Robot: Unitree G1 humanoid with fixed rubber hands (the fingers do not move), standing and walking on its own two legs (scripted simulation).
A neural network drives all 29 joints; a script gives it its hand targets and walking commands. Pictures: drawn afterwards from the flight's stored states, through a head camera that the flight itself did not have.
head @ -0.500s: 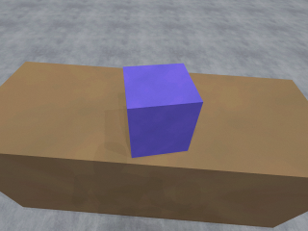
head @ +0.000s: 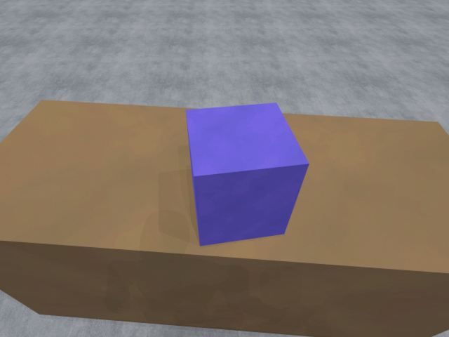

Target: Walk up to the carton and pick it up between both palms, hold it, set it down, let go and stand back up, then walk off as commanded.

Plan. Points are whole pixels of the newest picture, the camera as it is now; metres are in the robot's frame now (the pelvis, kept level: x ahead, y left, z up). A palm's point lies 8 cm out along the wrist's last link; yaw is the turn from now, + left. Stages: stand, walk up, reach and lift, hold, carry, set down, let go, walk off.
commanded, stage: walk up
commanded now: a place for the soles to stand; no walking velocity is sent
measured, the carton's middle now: (237, 175) +0.48 -0.01 +0.00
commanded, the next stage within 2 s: reach and lift in 0.76 s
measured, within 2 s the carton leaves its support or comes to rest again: neither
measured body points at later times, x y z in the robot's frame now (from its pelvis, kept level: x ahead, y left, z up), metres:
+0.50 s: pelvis +0.01 +0.00 +0.00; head +0.02 +0.00 +0.45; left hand +0.09 +0.29 -0.14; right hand +0.09 -0.28 -0.14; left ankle -0.03 +0.10 -0.74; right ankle -0.02 -0.12 -0.74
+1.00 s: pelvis -0.02 +0.00 -0.02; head +0.04 +0.00 +0.42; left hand +0.16 +0.26 -0.13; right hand +0.15 -0.28 -0.14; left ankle -0.03 +0.10 -0.74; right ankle -0.02 -0.12 -0.74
